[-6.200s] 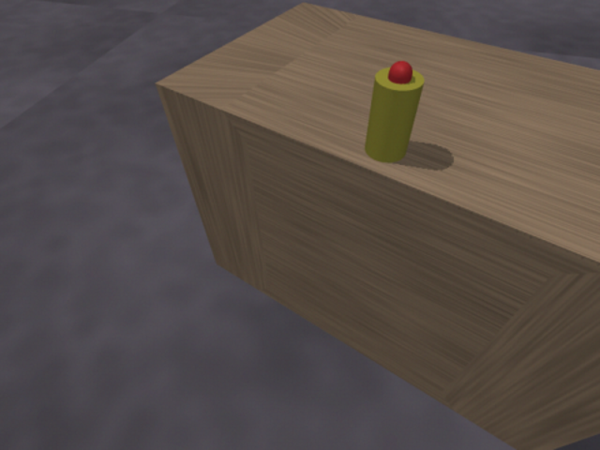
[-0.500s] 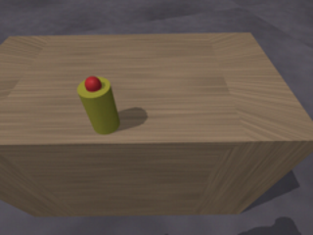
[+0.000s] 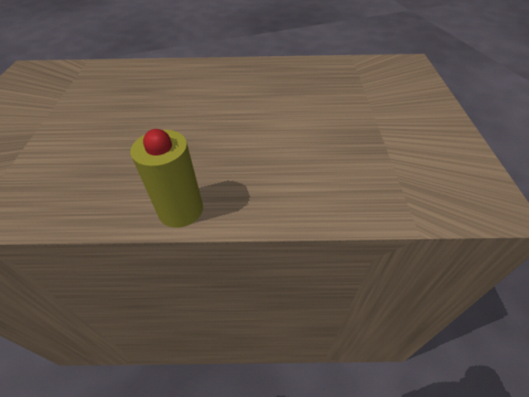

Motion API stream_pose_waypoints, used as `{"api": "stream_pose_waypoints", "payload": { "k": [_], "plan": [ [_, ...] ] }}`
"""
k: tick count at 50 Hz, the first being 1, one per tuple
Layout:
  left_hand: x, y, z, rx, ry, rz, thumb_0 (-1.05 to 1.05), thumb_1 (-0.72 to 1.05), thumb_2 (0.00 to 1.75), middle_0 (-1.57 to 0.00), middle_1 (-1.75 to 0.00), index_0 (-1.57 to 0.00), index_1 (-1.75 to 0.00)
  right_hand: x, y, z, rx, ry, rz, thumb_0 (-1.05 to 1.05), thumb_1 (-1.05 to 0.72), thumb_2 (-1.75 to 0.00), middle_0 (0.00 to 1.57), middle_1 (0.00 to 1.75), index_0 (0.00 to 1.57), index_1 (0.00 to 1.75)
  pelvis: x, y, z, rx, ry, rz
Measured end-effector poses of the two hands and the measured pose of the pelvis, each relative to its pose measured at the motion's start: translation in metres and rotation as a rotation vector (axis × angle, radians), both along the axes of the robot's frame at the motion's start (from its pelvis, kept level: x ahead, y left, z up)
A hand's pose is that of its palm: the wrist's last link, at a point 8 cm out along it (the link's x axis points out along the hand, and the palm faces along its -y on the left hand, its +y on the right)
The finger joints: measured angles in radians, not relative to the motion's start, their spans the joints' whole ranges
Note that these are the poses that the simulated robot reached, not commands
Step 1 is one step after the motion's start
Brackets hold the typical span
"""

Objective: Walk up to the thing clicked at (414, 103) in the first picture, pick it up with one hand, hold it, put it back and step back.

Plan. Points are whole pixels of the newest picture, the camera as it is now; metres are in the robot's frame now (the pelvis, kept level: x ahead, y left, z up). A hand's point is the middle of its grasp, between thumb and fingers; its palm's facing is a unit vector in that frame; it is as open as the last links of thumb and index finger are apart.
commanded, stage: stand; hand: left
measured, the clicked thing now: (168, 175) +0.43 +0.18 +0.11
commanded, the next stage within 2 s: rise first in 0.20 s
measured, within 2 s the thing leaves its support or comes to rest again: neither
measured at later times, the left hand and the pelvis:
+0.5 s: hand (136, 388) +0.17 +0.24 -0.13, palm faces +0.16 -0.94 -0.31, open 10.0 cm; pelvis -0.01 +0.00 -0.01, yaw +0 degrees
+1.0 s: hand (94, 334) +0.20 +0.26 +0.02, palm faces +0.31 -0.88 -0.36, open 17.2 cm; pelvis +0.02 +0.00 -0.01, yaw +1 degrees
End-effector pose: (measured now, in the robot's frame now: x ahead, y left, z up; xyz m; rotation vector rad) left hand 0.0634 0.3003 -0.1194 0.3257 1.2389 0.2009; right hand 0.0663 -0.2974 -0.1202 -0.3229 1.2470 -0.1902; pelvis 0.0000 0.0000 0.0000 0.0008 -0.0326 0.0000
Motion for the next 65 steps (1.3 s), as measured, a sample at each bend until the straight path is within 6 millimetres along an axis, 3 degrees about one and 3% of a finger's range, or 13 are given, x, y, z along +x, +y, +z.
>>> {"api": "stream_pose_waypoints", "payload": {
  "k": [16, 18, 23, 26, 29, 39, 45, 52, 65],
  "plan": [
    [0.005, -0.001, -0.001, -0.003, 0.004, -0.002, 0.01, 0.9, 0.89, -0.21, -0.29, -0.2, -0.3, 0.003, -0.001, 0.001, -0.005, 0.009, -0.003, 0.0, -0.9, -0.89, 0.2, 0.29, 0.2, 0.3, 0.005, 0.0, 0.0, -0.001, 0.005, 0.0],
    [0.015, -0.004, 0.0, -0.011, -0.057, 0.018, 0.01, 0.88, 0.87, -0.19, -0.27, -0.18, -0.28, 0.013, 0.003, 0.002, 0.002, -0.062, -0.024, 0.01, -0.88, -0.87, 0.18, 0.27, 0.18, 0.28, 0.003, 0.001, -0.002, -0.003, 0.019, 0.005],
    [0.064, -0.013, 0.01, -0.023, -0.289, 0.063, 0.01, 0.71, 0.7, -0.13, -0.17, -0.12, -0.19, 0.06, 0.015, 0.009, 0.014, -0.278, -0.056, 0.01, -0.71, -0.7, 0.11, 0.17, 0.12, 0.18, -0.005, 0.002, -0.006, -0.004, 0.043, 0.001],
    [0.088, -0.011, 0.023, -0.011, -0.395, 0.07, 0.01, 0.56, 0.55, -0.11, -0.12, -0.09, -0.14, 0.085, 0.019, 0.017, 0.015, -0.366, -0.06, 0.01, -0.56, -0.55, 0.09, 0.12, 0.09, 0.13, -0.005, 0.002, -0.007, -0.006, 0.065, 0.003],
    [0.1, -0.007, 0.038, 0.008, -0.471, 0.076, 0.01, 0.41, 0.42, -0.1, -0.09, -0.08, -0.11, 0.098, 0.023, 0.024, 0.02, -0.42, -0.055, 0.01, -0.4, -0.41, 0.07, 0.09, 0.08, 0.1, 0.0, 0.003, -0.007, -0.007, 0.074, 0.006],
    [0.096, 0.003, 0.086, 0.076, -0.646, 0.067, 0.01, -0.1, 0.13, -0.06, -0.05, -0.06, -0.05, 0.102, 0.046, 0.038, 0.066, -0.504, -0.006, 0.0, 0.11, -0.14, 0.05, 0.05, 0.06, 0.06, 0.015, 0.004, -0.006, -0.005, 0.046, 0.014],
    [0.103, 0.003, 0.128, 0.12, -0.805, 0.027, 0.0, -0.35, 0.05, -0.05, -0.03, -0.05, -0.04, 0.109, 0.049, 0.047, 0.065, -0.568, 0.011, 0.0, 0.33, -0.07, 0.05, 0.05, 0.06, 0.06, 0.018, 0.005, -0.006, -0.006, 0.024, 0.014],
    [0.104, 0.001, 0.176, 0.17, -0.978, -0.041, 0.0, -0.47, 0.02, -0.05, -0.03, -0.04, -0.03, 0.107, 0.043, 0.046, 0.071, -0.574, 0.003, -0.01, 0.46, -0.03, 0.05, 0.05, 0.05, 0.05, 0.018, 0.004, -0.006, -0.005, 0.002, 0.017],
    [0.087, 0.002, 0.232, 0.284, -1.159, -0.116, -0.01, -0.53, 0.0, -0.05, -0.02, -0.04, -0.03, 0.1, 0.032, 0.041, 0.069, -0.562, -0.001, -0.01, 0.52, -0.01, 0.05, 0.05, 0.05, 0.05, 0.008, -0.002, -0.006, -0.002, -0.028, 0.029]
  ]
}}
